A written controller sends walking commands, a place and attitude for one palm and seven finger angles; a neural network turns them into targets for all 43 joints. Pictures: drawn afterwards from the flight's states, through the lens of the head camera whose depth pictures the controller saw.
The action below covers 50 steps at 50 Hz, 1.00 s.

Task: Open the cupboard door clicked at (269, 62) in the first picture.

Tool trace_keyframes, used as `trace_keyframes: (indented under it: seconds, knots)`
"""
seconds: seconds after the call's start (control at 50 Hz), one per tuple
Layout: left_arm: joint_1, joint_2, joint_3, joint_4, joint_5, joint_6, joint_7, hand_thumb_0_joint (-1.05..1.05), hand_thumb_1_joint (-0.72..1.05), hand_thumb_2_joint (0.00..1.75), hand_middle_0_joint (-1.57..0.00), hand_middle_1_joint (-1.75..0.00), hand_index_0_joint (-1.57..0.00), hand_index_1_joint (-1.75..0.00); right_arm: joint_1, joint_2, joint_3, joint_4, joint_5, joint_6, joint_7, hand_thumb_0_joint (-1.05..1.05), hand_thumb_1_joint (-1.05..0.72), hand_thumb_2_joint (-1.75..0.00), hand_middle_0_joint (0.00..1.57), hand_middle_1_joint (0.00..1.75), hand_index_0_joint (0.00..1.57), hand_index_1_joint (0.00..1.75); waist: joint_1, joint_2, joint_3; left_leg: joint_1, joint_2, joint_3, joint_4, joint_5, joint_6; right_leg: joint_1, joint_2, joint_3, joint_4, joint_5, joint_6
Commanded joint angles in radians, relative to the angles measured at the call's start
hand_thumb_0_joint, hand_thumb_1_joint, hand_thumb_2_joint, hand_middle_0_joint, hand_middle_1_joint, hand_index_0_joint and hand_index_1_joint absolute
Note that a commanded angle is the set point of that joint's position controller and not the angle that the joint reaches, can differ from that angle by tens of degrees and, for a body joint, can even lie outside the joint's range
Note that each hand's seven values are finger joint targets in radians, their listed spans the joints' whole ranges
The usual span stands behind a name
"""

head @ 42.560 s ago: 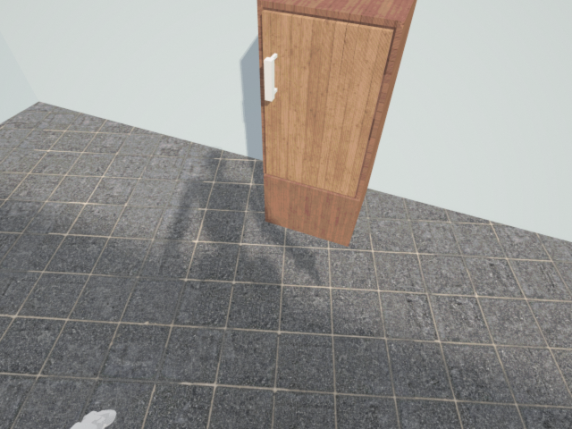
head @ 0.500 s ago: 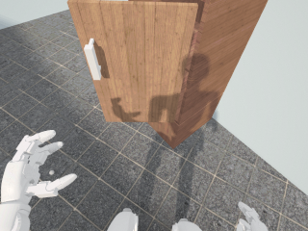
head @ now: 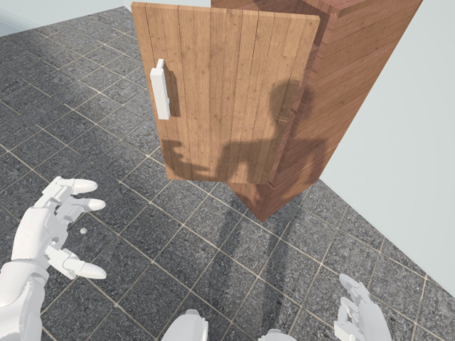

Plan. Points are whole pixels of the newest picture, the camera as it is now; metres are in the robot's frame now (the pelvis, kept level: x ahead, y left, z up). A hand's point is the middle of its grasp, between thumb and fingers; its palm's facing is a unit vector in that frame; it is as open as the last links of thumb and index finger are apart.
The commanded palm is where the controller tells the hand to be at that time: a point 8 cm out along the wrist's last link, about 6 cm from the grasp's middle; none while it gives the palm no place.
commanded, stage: raise the hand with hooked fingers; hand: left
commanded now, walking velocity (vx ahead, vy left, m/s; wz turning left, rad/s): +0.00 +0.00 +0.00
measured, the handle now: (162, 89) +0.63 +0.20 +0.05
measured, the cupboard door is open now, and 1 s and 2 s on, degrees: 50 50 50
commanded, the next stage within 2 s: move the hooked fingers beside the handle in 0.68 s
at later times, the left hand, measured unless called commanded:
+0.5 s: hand (94, 210) +0.30 +0.24 +0.06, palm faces +0.06 -1.00 -0.02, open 14.0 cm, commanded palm +0.27 +0.29 +0.06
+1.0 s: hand (102, 196) +0.33 +0.24 +0.05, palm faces +0.06 -1.00 -0.01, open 14.0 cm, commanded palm +0.31 +0.29 +0.06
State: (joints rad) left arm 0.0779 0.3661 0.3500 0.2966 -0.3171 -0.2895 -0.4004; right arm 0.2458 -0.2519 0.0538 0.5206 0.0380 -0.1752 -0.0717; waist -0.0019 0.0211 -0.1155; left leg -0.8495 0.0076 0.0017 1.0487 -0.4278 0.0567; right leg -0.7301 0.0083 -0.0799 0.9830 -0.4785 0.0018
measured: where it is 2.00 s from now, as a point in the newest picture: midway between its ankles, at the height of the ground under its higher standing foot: outside the picture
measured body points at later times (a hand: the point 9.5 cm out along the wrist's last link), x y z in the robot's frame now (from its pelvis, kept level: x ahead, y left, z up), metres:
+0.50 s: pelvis +0.01 -0.02 +0.00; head +0.07 -0.01 +0.45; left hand +0.29 +0.30 +0.06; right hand +0.15 -0.28 -0.08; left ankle +0.05 +0.08 -0.67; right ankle +0.00 -0.13 -0.67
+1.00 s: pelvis +0.00 -0.04 -0.01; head +0.07 -0.02 +0.44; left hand +0.32 +0.30 +0.06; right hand +0.15 -0.29 -0.09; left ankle +0.05 +0.08 -0.67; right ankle +0.00 -0.13 -0.67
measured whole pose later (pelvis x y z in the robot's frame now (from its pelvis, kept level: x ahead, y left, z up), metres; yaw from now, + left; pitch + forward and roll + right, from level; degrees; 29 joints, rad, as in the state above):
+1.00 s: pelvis +0.00 -0.04 -0.01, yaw -1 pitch +14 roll -3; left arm -0.22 0.43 0.45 0.61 -0.33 -0.35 -0.49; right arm 0.25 -0.28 0.04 0.57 0.04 -0.13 -0.09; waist -0.01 0.01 -0.11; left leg -0.89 0.04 -0.02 1.09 -0.44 0.01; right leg -0.79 0.04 -0.09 1.04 -0.51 -0.05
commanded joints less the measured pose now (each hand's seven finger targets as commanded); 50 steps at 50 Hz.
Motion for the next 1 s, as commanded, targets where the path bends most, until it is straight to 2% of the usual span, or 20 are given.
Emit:
trace_keyframes:
  seconds: [0.0,0.02,0.04,0.1,0.16,0.2,0.22,0.3,0.36,0.42,0.54,0.58,0.66,0.76,0.82,0.84,0.86,0.88,0.94,0.98]
  knots:
    - [-0.221,0.246,0.134,-0.228,-0.040,-0.118,-0.003,0.00,-0.50,0.30,-0.30,-1.20,-0.30,-1.20,0.007,-0.169,-0.082,-0.111,-0.005,-0.052,-0.018,0.00,-0.90,-0.90,0.20,0.30,0.20,0.30,-0.001,0.136,-0.257,0.386,0.023,-0.125,-0.230,0.179,-0.074,-0.035,0.043,-0.007,-0.108,0.121,-0.043]
    - [-0.242,0.271,0.152,-0.220,-0.041,-0.125,-0.002,0.00,-0.50,0.30,-0.30,-1.20,-0.30,-1.20,0.015,-0.173,-0.082,-0.108,-0.008,-0.050,-0.019,0.00,-0.90,-0.90,0.20,0.30,0.20,0.30,0.000,0.119,-0.261,0.374,0.022,-0.127,-0.225,0.184,-0.073,-0.026,0.046,-0.006,-0.103,0.126,-0.046]
    - [-0.241,0.264,0.145,-0.195,-0.036,-0.125,-0.006,0.00,-0.50,0.30,-0.30,-1.20,-0.30,-1.20,0.011,-0.172,-0.080,-0.106,-0.006,-0.048,-0.018,0.00,-0.90,-0.90,0.20,0.30,0.20,0.30,-0.004,0.139,-0.252,0.374,0.023,-0.121,-0.228,0.175,-0.071,-0.034,0.043,-0.003,-0.108,0.118,-0.044]
    - [-0.244,0.254,0.129,-0.110,-0.036,-0.100,-0.033,0.00,-0.50,0.30,-0.30,-1.20,-0.30,-1.20,0.018,-0.178,-0.081,-0.097,-0.001,-0.040,-0.018,0.00,-0.90,-0.90,0.20,0.30,0.20,0.30,-0.010,0.132,-0.231,0.357,0.021,-0.114,-0.234,0.167,-0.066,-0.023,0.041,-0.003,-0.122,0.124,-0.041]
    - [-0.270,0.276,0.137,-0.044,-0.046,-0.054,-0.075,0.00,-0.50,0.30,-0.30,-1.20,-0.30,-1.20,0.025,-0.186,-0.081,-0.102,0.005,-0.030,-0.023,0.00,-0.90,-0.90,0.20,0.30,0.20,0.30,-0.009,0.093,-0.224,0.321,0.013,-0.092,-0.230,0.165,-0.051,0.014,0.041,0.004,-0.145,0.138,-0.040]
    - [-0.245,0.258,0.124,-0.044,-0.054,-0.039,-0.093,0.00,-0.50,0.30,-0.30,-1.20,-0.30,-1.20,0.028,-0.184,-0.084,-0.110,0.007,-0.031,-0.022,0.00,-0.90,-0.90,0.20,0.30,0.20,0.30,-0.004,0.090,-0.245,0.322,0.008,-0.077,-0.222,0.191,-0.044,0.034,0.039,0.007,-0.152,0.160,-0.038]
    - [-0.236,0.258,0.133,-0.040,-0.062,-0.037,-0.098,0.00,-0.50,0.30,-0.30,-1.20,-0.30,-1.20,0.031,-0.184,-0.086,-0.116,0.005,-0.032,-0.020,0.00,-0.90,-0.90,0.20,0.30,0.20,0.30,0.001,0.064,-0.254,0.317,0.005,-0.074,-0.212,0.214,-0.041,0.051,0.044,0.010,-0.149,0.180,-0.040]
    - [-0.246,0.272,0.154,-0.071,-0.067,-0.076,-0.082,0.00,-0.50,0.30,-0.30,-1.20,-0.30,-1.20,0.035,-0.181,-0.090,-0.115,0.001,-0.031,-0.012,0.00,-0.90,-0.90,0.20,0.30,0.20,0.30,-0.001,0.052,-0.252,0.302,0.004,-0.062,-0.193,0.232,-0.037,0.043,0.044,0.018,-0.142,0.200,-0.035]
    - [-0.263,0.297,0.183,-0.080,-0.062,-0.113,-0.058,0.00,-0.50,0.30,-0.30,-1.20,-0.30,-1.20,0.034,-0.176,-0.088,-0.111,-0.005,-0.030,-0.006,0.00,-0.90,-0.90,0.20,0.30,0.20,0.30,0.004,0.076,-0.263,0.286,0.002,-0.052,-0.179,0.232,-0.036,0.056,0.042,0.031,-0.129,0.205,-0.036]
    - [-0.262,0.288,0.177,-0.063,-0.062,-0.118,-0.052,0.00,-0.50,0.30,-0.30,-1.20,-0.30,-1.20,0.035,-0.174,-0.089,-0.110,-0.003,-0.025,-0.005,0.00,-0.90,-0.90,0.20,0.30,0.20,0.30,-0.002,0.054,-0.247,0.247,-0.001,-0.041,-0.166,0.201,-0.029,0.069,0.041,0.048,-0.135,0.190,-0.033]
    - [-0.263,0.293,0.160,-0.114,-0.058,-0.111,-0.065,0.00,-0.50,0.30,-0.30,-1.20,-0.30,-1.20,0.026,-0.169,-0.087,-0.111,0.003,-0.020,-0.008,0.00,-0.90,-0.90,0.20,0.30,0.20,0.30,0.000,0.098,-0.302,0.261,-0.002,-0.027,-0.153,0.248,-0.023,0.117,0.034,0.071,-0.137,0.263,-0.026]
    - [-0.259,0.292,0.164,-0.116,-0.059,-0.112,-0.059,0.00,-0.50,0.30,-0.30,-1.20,-0.30,-1.20,0.023,-0.165,-0.087,-0.109,0.004,-0.020,-0.009,0.00,-0.90,-0.90,0.20,0.30,0.20,0.30,-0.002,0.100,-0.286,0.260,-0.002,-0.026,-0.154,0.244,-0.024,0.109,0.034,0.072,-0.140,0.262,-0.024]
    - [-0.265,0.276,0.169,-0.061,-0.072,-0.108,-0.058,0.00,-0.50,0.30,-0.30,-1.20,-0.30,-1.20,0.019,-0.163,-0.083,-0.104,0.005,-0.015,-0.010,0.00,-0.90,-0.90,0.20,0.30,0.20,0.30,-0.008,0.047,-0.242,0.212,-0.002,-0.023,-0.144,0.214,-0.024,0.109,0.031,0.085,-0.150,0.243,-0.019]
    - [-0.271,0.257,0.144,-0.018,-0.070,-0.095,-0.078,0.00,-0.50,0.30,-0.30,-1.20,-0.30,-1.20,0.021,-0.167,-0.082,-0.110,0.007,-0.010,-0.011,0.00,-0.90,-0.90,0.20,0.30,0.20,0.30,-0.012,0.015,-0.245,0.186,-0.003,-0.020,-0.130,0.207,-0.022,0.117,0.024,0.103,-0.151,0.246,-0.013]
    - [-0.451,0.317,0.163,0.037,-0.055,-0.102,-0.081,0.00,-0.50,0.30,-0.30,-1.20,-0.30,-1.20,0.028,-0.175,-0.077,-0.081,0.004,-0.006,-0.021,0.00,-0.90,-0.90,0.20,0.30,0.20,0.30,-0.041,0.016,-0.208,0.134,0.003,-0.021,-0.096,0.163,-0.021,0.072,0.024,0.127,-0.147,0.181,-0.014]
    - [-0.495,0.337,0.174,0.048,-0.048,-0.110,-0.080,0.00,-0.50,0.30,-0.30,-1.20,-0.30,-1.20,0.026,-0.173,-0.076,-0.076,0.006,-0.006,-0.022,0.00,-0.90,-0.90,0.20,0.30,0.20,0.30,-0.038,0.037,-0.219,0.135,0.005,-0.024,-0.097,0.151,-0.022,0.068,0.022,0.131,-0.145,0.158,-0.017]
    - [-0.507,0.322,0.161,0.067,-0.044,-0.115,-0.081,0.00,-0.50,0.30,-0.30,-1.20,-0.30,-1.20,0.026,-0.170,-0.075,-0.077,0.005,-0.006,-0.024,0.00,-0.90,-0.90,0.20,0.30,0.20,0.30,-0.039,0.030,-0.222,0.136,0.003,-0.023,-0.098,0.138,-0.022,0.065,0.022,0.131,-0.147,0.137,-0.017]
    - [-0.553,0.330,0.160,0.062,-0.041,-0.127,-0.082,0.00,-0.50,0.30,-0.30,-1.20,-0.30,-1.20,0.023,-0.170,-0.075,-0.072,0.006,-0.009,-0.027,0.00,-0.90,-0.90,0.20,0.30,0.20,0.30,-0.041,0.055,-0.241,0.146,0.005,-0.024,-0.095,0.141,-0.021,0.063,0.021,0.131,-0.142,0.137,-0.019]
    - [-0.597,0.380,0.193,0.111,-0.036,-0.138,-0.093,0.00,-0.50,0.30,-0.30,-1.20,-0.30,-1.20,0.042,-0.172,-0.076,-0.054,0.003,-0.007,-0.032,0.00,-0.90,-0.90,0.20,0.30,0.20,0.30,-0.031,0.062,-0.315,0.156,0.008,-0.023,-0.078,0.184,-0.020,0.089,0.023,0.134,-0.120,0.190,-0.021]
    - [-0.613,0.379,0.181,0.117,-0.027,-0.138,-0.101,0.00,-0.50,0.30,-0.30,-1.20,-0.30,-1.20,0.047,-0.172,-0.079,-0.049,0.004,-0.004,-0.030,0.00,-0.90,-0.90,0.20,0.30,0.20,0.30,-0.025,0.105,-0.345,0.196,0.008,-0.026,-0.090,0.208,-0.021,0.079,0.026,0.113,-0.108,0.221,-0.024]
